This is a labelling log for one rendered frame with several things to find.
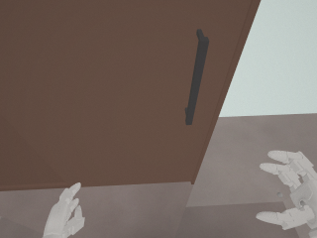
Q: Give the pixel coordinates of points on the wardrobe door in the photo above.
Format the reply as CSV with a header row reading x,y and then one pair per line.
x,y
99,87
20,163

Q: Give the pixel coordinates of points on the left robot hand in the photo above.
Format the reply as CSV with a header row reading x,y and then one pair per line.
x,y
58,223

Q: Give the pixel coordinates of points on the right robot hand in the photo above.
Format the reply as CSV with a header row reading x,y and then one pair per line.
x,y
297,164

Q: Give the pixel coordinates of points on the handle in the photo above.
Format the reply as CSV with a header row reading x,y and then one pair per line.
x,y
201,53

